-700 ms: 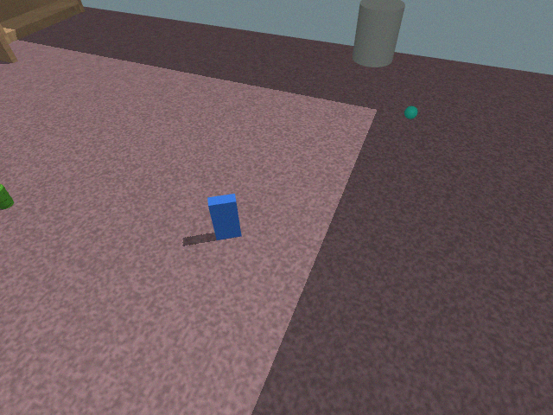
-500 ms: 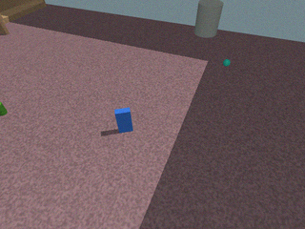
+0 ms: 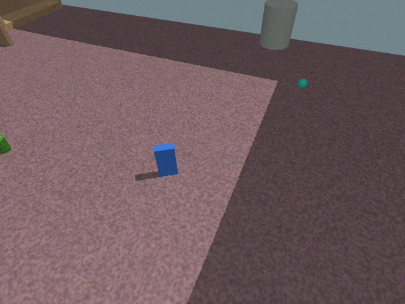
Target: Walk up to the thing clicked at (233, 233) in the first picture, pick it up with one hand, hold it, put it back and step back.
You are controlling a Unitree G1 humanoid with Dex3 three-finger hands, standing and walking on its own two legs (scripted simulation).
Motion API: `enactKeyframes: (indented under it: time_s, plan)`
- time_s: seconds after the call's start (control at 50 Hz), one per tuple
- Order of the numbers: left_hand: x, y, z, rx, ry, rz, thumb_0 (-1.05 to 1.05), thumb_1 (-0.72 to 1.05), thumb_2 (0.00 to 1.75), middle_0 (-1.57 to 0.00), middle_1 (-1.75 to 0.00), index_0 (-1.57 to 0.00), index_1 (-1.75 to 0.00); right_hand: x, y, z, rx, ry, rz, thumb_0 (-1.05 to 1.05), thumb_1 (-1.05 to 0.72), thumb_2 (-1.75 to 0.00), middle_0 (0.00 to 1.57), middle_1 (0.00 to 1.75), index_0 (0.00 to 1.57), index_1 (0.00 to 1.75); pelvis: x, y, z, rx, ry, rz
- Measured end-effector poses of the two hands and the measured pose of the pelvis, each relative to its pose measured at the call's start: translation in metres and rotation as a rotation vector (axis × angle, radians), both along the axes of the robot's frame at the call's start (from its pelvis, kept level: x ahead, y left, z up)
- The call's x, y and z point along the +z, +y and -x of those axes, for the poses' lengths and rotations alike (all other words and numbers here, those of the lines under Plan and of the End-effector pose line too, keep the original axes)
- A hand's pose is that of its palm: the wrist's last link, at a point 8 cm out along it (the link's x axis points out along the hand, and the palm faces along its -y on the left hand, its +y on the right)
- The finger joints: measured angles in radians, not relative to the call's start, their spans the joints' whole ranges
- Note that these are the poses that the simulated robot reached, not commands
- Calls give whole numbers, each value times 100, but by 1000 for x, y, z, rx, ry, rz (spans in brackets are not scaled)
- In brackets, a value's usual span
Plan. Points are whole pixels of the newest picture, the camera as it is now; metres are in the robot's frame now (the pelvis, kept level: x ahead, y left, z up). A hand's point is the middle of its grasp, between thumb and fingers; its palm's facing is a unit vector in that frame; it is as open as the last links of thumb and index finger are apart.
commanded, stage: stand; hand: left
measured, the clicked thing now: (166, 160) +1.06 +0.26 -0.67
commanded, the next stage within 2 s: walk up in 0.42 s
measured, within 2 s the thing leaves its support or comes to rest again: neither
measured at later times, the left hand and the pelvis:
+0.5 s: hand out of the picture +0.07 +0.26 -0.16, palm faces +0.00 -0.94 -0.33, open 7.4 cm; pelvis +0.00 +0.00 +0.00, yaw +1 degrees
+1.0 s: hand out of the picture +0.15 +0.34 -0.16, palm faces +0.02 -0.94 -0.35, open 7.4 cm; pelvis +0.13 +0.06 -0.01, yaw +3 degrees
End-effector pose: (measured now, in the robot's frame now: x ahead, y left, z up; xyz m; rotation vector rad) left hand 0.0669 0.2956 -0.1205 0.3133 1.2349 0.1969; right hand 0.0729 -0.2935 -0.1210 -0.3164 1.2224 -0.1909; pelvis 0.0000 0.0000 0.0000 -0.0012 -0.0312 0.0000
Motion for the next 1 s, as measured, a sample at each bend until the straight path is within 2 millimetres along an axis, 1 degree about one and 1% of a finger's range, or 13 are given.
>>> enactKeyframes:
  time_s: [0.22,0.44,0.5,0.56,0.62,0.66,0.72,0.78,0.82,0.86,0.94,1.0]
  plan:
    - [0,1,0,1,-9,0,1,90,90,-20,-30,-20,-30,2,1,-1,1,-12,1,1,-91,-90,20,30,20,30,0,1,1,0,-6,0]
    - [0,4,5,5,-7,7,1,90,90,-20,-30,-20,-30,2,1,5,1,-8,0,1,-91,-90,20,30,20,30,0,2,3,3,-6,2]
    - [1,9,5,10,-40,11,1,90,90,-20,-30,-20,-30,2,-4,6,10,-19,-6,1,-91,-90,20,30,20,30,-4,1,-2,11,0,-1]
    - [-1,19,6,20,-64,-8,1,90,90,-20,-30,-20,-30,-3,-12,3,23,-12,5,1,-90,-90,20,30,20,30,-12,0,-9,22,5,1]
    - [-3,29,14,48,-66,-25,1,90,90,-20,-30,-20,-30,-5,-16,-10,44,8,28,1,-91,-90,20,30,20,30,-17,4,-21,50,1,21]
    - [-1,37,22,74,-51,-30,1,90,90,-20,-30,-20,-30,-1,-13,-26,69,14,38,1,-91,-90,20,30,20,30,-16,10,-30,63,-4,25]
    - [-1,53,32,102,-4,-35,1,90,90,-20,-30,-20,-30,7,-2,-59,114,-14,44,1,-91,-90,20,30,20,30,-14,22,-45,74,-11,23]
    - [-11,72,33,116,47,-35,1,90,90,-20,-30,-20,-30,10,13,-96,149,-77,58,1,-91,-90,20,30,20,30,-21,37,-62,80,-22,12]
    - [-18,83,25,116,76,-36,1,90,90,-20,-30,-20,-30,11,21,-113,150,-134,73,1,-91,-90,20,30,20,30,-27,47,-72,71,-31,-3]
    - [-18,87,8,105,81,-32,1,90,90,-20,-30,-20,-30,15,28,-123,130,-166,67,1,-91,-90,20,30,20,30,-26,52,-84,77,-35,-3]
    - [-9,90,-37,69,15,-16,1,91,90,-20,-30,-20,-30,24,38,-133,108,-164,52,1,-91,-90,20,30,20,30,-15,56,-109,66,-39,-12]
    - [-1,88,-71,41,-23,-7,1,91,90,-20,-30,-20,-30,26,41,-141,103,-152,39,1,-90,-90,20,30,20,30,-10,56,-130,62,-40,-17]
